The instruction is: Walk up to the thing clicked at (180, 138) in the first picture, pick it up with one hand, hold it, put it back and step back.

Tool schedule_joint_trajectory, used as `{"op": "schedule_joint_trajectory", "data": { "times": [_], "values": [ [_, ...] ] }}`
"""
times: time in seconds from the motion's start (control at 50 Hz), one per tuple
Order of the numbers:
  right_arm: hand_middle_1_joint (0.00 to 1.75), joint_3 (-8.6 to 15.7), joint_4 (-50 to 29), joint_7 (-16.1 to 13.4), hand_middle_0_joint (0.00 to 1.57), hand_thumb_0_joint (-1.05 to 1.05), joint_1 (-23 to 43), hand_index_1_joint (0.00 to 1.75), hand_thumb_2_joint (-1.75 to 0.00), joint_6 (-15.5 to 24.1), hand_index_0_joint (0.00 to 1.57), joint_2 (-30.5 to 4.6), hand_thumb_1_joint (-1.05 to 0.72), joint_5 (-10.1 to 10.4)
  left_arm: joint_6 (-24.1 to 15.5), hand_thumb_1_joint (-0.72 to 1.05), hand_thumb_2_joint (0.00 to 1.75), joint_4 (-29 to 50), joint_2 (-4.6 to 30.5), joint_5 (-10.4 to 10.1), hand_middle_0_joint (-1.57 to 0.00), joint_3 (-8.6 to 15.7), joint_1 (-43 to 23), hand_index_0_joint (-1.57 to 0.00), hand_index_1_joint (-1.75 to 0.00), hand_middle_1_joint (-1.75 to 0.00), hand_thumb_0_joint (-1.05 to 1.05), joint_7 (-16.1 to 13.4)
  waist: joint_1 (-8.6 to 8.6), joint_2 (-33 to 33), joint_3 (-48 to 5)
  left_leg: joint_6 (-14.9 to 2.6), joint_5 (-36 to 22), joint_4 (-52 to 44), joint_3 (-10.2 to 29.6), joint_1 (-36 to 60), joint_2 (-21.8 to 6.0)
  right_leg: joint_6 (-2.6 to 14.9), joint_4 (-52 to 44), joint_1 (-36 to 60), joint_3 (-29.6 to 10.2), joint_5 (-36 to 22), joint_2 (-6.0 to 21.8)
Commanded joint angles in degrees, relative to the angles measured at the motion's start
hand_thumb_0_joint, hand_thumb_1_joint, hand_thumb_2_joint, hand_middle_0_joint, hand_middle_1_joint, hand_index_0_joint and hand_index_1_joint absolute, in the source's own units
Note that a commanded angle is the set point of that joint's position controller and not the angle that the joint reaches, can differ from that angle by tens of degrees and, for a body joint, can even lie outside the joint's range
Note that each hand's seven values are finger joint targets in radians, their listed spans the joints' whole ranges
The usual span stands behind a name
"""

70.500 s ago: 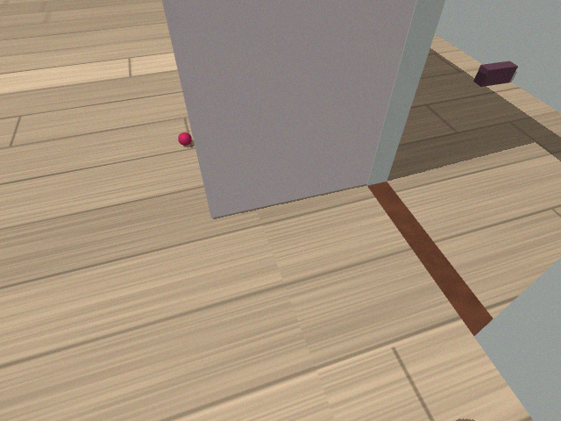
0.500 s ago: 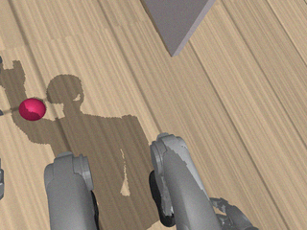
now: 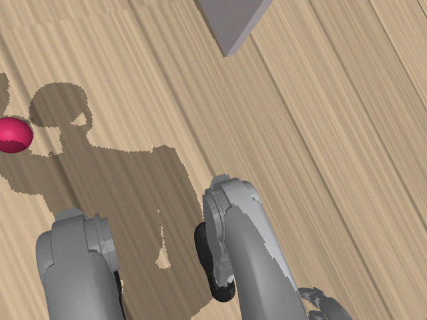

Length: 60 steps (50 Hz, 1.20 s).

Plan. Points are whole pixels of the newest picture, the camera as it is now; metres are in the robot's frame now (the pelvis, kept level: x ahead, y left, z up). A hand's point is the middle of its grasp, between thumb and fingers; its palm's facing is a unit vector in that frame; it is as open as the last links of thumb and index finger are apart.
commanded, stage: home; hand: left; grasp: from above
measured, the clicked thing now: (11, 135) +0.50 +0.30 -0.29
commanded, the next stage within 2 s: none
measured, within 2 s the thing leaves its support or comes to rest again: neither
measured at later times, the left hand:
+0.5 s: hand out of the picture +0.40 +0.30 +0.00, palm faces -0.31 -0.51 -0.80, open 9.0 cm
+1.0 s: hand out of the picture +0.27 +0.24 +0.20, palm faces +0.12 -0.93 -0.35, open 7.4 cm
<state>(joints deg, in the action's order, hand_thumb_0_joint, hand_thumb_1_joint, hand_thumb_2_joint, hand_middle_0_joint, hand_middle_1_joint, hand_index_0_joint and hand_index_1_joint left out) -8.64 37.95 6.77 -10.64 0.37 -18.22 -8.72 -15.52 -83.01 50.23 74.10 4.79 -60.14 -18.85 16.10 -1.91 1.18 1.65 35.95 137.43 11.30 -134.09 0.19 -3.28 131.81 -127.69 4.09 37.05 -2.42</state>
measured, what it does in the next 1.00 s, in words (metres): rises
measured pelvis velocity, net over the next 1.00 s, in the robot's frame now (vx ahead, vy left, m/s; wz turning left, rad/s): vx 0.05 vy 0.00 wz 0.15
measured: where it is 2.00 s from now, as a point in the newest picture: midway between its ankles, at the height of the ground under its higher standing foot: (168, 294)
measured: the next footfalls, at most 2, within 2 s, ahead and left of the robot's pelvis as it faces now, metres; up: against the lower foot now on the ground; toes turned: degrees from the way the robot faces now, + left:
none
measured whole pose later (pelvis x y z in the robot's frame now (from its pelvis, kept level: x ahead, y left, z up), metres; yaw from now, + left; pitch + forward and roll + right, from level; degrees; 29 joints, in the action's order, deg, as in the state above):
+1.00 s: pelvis +0.05 +0.00 +0.29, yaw +9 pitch +22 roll -4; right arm -2.6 31.3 -4.4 -8.2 5.2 -11.8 1.9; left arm 19.7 -10.2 16.9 3.5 3.0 6.2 -4.4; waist 3.6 2.0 -10.7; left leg 1.3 32.7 83.2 5.3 -72.9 -1.9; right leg -1.8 79.7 -68.7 2.5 33.3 0.2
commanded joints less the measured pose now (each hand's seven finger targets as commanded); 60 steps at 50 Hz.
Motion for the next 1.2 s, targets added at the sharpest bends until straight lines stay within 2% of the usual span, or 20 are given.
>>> {"op": "schedule_joint_trajectory", "data": {
  "times": [0.0, 0.04, 0.08, 0.14, 0.2, 0.22, 0.26, 0.28, 0.36, 0.4, 0.48, 0.52, 0.6, 0.62, 0.7, 0.78, 0.92, 1.0, 1.12, 1.18],
  "values": [
    [0.3, 6.6, -0.7, -0.7, 0.2, 0.0, -10.9, 0.3, -0.9, 1.2, 0.2, -15.0, -0.9, -0.4, 2.5, -0.49, 0.95, 15.0, 18.1, -1.1, -0.11, 5.6, -19.8, -0.11, -0.96, -0.97, 0.0, -5.9, -0.99, 29.5, -47.3, -1.67, -7.8, -15.6, -7.6, 38.7, -0.2, 5.67, -11.0, 16.4, 6.6, -10.9, -0.4],
    [0.3, 7.7, -1.1, -0.5, 0.2, 0.0, -10.7, 0.3, -0.89, 1.3, 0.2, -14.6, -0.88, 0.2, 4.3, -0.33, 0.86, 17.9, 17.7, -2.4, -0.23, 5.8, -18.5, -0.21, -0.8, -0.81, 0.0, -5.7, -1.78, 31.1, -51.2, -1.71, -9.1, -16.3, -7.8, 40.9, -0.4, 5.75, -11.2, 17.1, 6.2, -12.1, -0.4],
    [0.3, 8.3, -0.5, -0.3, 0.2, 0.0, -11.3, 0.3, -0.9, 1.0, 0.2, -14.3, -0.89, 1.0, 6.4, -0.17, 0.88, 19.0, 17.3, -4.1, -0.24, 6.4, -16.8, -0.21, -0.64, -0.65, 0.0, -5.0, -2.49, 29.9, -51.9, -1.98, -9.9, -17.1, -8.2, 40.2, -0.3, 5.63, -12.1, 18.1, 5.7, -13.0, -0.3],
    [0.3, 9.4, 0.1, 0.2, 0.2, 0.0, -12.8, 0.3, -0.9, 0.8, 0.2, -13.0, -0.89, 2.0, 9.2, -0.08, 0.81, 20.1, 13.8, -7.7, -0.22, 5.3, -12.4, -0.2, -0.56, -0.54, 0.0, -1.8, -3.82, 26.9, -52.8, -2.72, -9.8, -18.3, -8.6, 40.1, -0.3, 5.47, -15.0, 21.3, 4.9, -13.1, -0.6],
    [0.3, 11.0, -0.4, 0.5, 0.2, 0.0, -13.3, 0.3, -0.9, 0.1, 0.2, -11.9, -0.89, 3.6, 11.2, 0.1, 0.83, 26.5, 8.2, -13.3, -0.21, 3.5, -7.2, -0.2, -0.51, -0.49, 0.0, 3.2, -5.82, 24.7, -55.6, -2.95, -10.0, -22.0, -8.6, 41.9, -0.3, 5.39, -17.8, 25.2, 4.1, -12.8, -0.6],
    [0.3, 11.9, -0.7, 0.3, 0.2, 0.0, -13.3, 0.3, -0.9, -0.2, 0.2, -12.0, -0.89, 4.5, 11.7, 0.18, 0.8, 30.0, 7.8, -15.8, -0.2, 4.1, -5.2, -0.19, -0.46, -0.45, 0.0, 4.7, -7.06, 24.2, -55.8, -2.87, -9.9, -23.9, -8.3, 43.3, -0.1, 5.36, -18.9, 25.8, 3.8, -12.7, -0.3],
    [0.3, 12.3, -1.7, 0.1, 0.2, 0.0, -12.5, 0.3, -0.9, -0.9, 0.2, -11.3, -0.9, 5.6, 13.1, 0.34, 0.79, 32.6, 3.2, -20.3, -0.19, 2.6, 2.2, -0.19, -0.39, -0.38, 0.0, 8.2, -6.64, 19.9, -51.5, -3.09, -9.3, -26.1, -7.4, 42.3, -0.3, 5.01, -21.4, 27.3, 3.6, -12.5, -0.3],
    [0.3, 12.6, -2.4, -0.1, 0.2, 0.0, -12.0, 0.3, -0.9, -1.1, 0.2, -11.4, -0.9, 6.0, 13.7, 0.42, 0.79, 36.2, 2.8, -22.9, -0.19, 3.4, 4.0, -0.18, -0.37, -0.36, 0.0, 9.7, -6.85, 17.0, -50.3, -3.33, -8.6, -26.8, -7.1, 41.5, -0.2, 5.1, -22.8, 27.7, 3.4, -12.1, -0.3],
    [0.3, 12.7, -4.5, -1.1, 0.2, 0.0, -8.5, 0.3, -0.9, -1.6, 0.2, -9.6, -0.9, 7.1, 15.7, 0.74, 0.91, 46.5, -2.8, -32.4, -0.21, 2.5, 13.8, -0.2, -0.35, -0.35, 0.0, 15.1, -8.44, 12.5, -46.9, -3.7, -9.3, -30.3, -7.1, 42.4, -0.5, 4.93, -27.4, 32.3, 1.9, -12.9, -0.2],
    [0.3, 13.0, -5.8, -1.6, 0.2, 0.0, -7.1, 0.3, -0.9, -1.5, 0.2, -8.8, -0.9, 7.6, 16.1, 0.9, 0.91, 51.6, -4.6, -36.1, -0.2, 2.9, 18.1, -0.2, -0.31, -0.31, 0.0, 16.4, -9.52, 10.6, -46.4, -3.82, -8.7, -32.7, -6.9, 44.1, -0.8, 4.86, -29.8, 34.6, 1.4, -12.2, 0.0],
    [0.3, 13.4, -7.6, -2.8, 0.2, 0.0, -4.1, 0.3, -0.9, -0.9, 0.2, -7.5, -0.9, 8.4, 16.6, 0.9, 0.9, 61.2, -8.2, -42.2, -0.2, 2.7, 23.0, -0.2, -0.3, -0.3, 0.0, 16.8, -10.19, 11.6, -45.1, -3.56, -4.9, -38.6, -6.8, 48.6, -1.1, 4.78, -34.7, 38.6, 0.5, -9.4, 0.6],
    [0.3, 13.5, -8.6, -3.6, 0.2, 0.0, -2.7, 0.3, -0.9, -0.4, 0.2, -7.4, -0.9, 8.9, 17.4, 0.9, 0.9, 64.1, -8.2, -44.4, -0.2, 4.2, 26.1, -0.2, -0.3, -0.3, 0.0, 16.4, -11.31, 12.4, -45.1, -3.24, -4.3, -41.9, -6.3, 52.8, -1.3, 4.87, -36.7, 39.9, 0.4, -8.4, 0.9],
    [0.3, 13.5, -10.0, -5.2, 0.2, 0.0, -0.4, 0.3, -0.9, 1.0, 0.2, -6.4, -0.9, 9.5, 20.4, 0.89, 0.9, 68.2, -14.3, -50.1, -0.2, 2.5, 34.4, -0.2, -0.3, -0.3, 0.0, 15.9, -11.14, 11.4, -41.3, -2.95, -2.0, -48.0, -6.4, 57.9, -1.4, 4.71, -42.7, 44.4, -0.1, -6.5, 1.1],
    [0.3, 13.6, -10.4, -5.8, 0.2, 0.0, 0.0, 0.3, -0.9, 1.5, 0.2, -6.4, -0.9, 9.7, 21.2, 0.89, 0.9, 71.4, -14.1, -51.7, -0.2, 3.0, 35.1, -0.2, -0.3, -0.3, 0.0, 15.7, -11.47, 11.0, -43.5, -2.97, -2.6, -49.0, -6.4, 60.5, -1.4, 4.65, -44.1, 46.5, -0.4, -7.0, 1.1],
    [0.3, 12.9, -11.5, -7.6, 0.2, 0.0, 2.3, 0.3, -0.9, 3.3, 0.2, -5.3, -0.9, 10.3, 25.1, 0.9, 0.9, 74.6, -18.5, -58.2, -0.2, 1.1, 42.7, -0.2, -0.3, -0.3, 0.0, 15.3, -10.61, 9.1, -38.4, -3.09, -2.0, -53.6, -6.8, 63.9, -1.2, 4.32, -50.1, 52.0, -1.4, -6.2, 1.3],
    [0.3, 12.1, -12.6, -9.4, 0.2, 0.0, 3.5, 0.3, -0.9, 4.9, 0.2, -4.3, -0.9, 10.4, 27.9, 0.9, 0.9, 79.5, -19.9, -64.1, -0.2, 1.9, 49.1, -0.2, -0.3, -0.3, 0.0, 14.7, -10.82, 9.3, -36.3, -2.99, -2.1, -59.3, -6.5, 69.8, -1.2, 4.31, -55.6, 57.8, -2.1, -6.0, 1.4],
    [0.3, 10.1, -13.5, -12.5, 0.2, 0.0, 1.2, 0.3, -0.9, 7.2, 0.2, -2.2, -0.9, 10.8, 32.9, 0.9, 0.9, 84.4, -25.0, -71.0, -0.2, 2.0, 60.6, -0.2, -0.3, -0.3, 0.0, 13.3, -11.24, 8.2, -33.0, -2.35, -11.2, -68.8, -5.8, 81.4, -1.4, 4.23, -64.4, 70.1, -2.0, -13.8, 1.4],
    [0.3, 9.3, -13.4, -14.6, 0.2, 0.0, -0.1, 0.3, -0.9, 8.7, 0.2, -1.6, -0.9, 10.6, 35.6, 0.9, 0.9, 86.6, -27.8, -74.4, -0.2, 2.5, 65.9, -0.2, -0.3, -0.3, 0.0, 13.2, -11.44, 8.3, -27.9, -1.93, -12.8, -74.6, -5.5, 86.3, -1.6, 4.05, -69.9, 75.6, -1.7, -15.1, 1.3],
    [0.3, 8.6, -15.3, -16.8, 0.2, 0.0, -2.6, 0.3, -0.9, 11.0, 0.2, -0.6, -0.9, 10.3, 38.3, 0.9, 0.9, 92.5, -30.6, -77.4, -0.2, 2.3, 77.0, -0.2, -0.3, -0.3, 0.0, 13.9, -12.76, 7.9, -22.7, -1.84, -17.8, -81.5, -7.2, 92.9, -1.0, 3.73, -78.2, 85.0, -1.2, -19.3, 1.1],
    [0.3, 8.7, -16.5, -17.6, 0.2, 0.0, -3.2, 0.3, -0.9, 12.0, 0.2, -0.3, -0.9, 10.1, 38.9, 0.9, 0.9, 97.0, -31.2, -77.6, -0.2, 1.8, 80.5, -0.2, -0.3, -0.3, 0.0, 14.3, -12.81, 8.0, -20.7, -1.71, -18.3, -84.9, -7.6, 96.1, -1.1, 3.65, -81.5, 87.7, -0.8, -19.7, 0.9]
  ]
}}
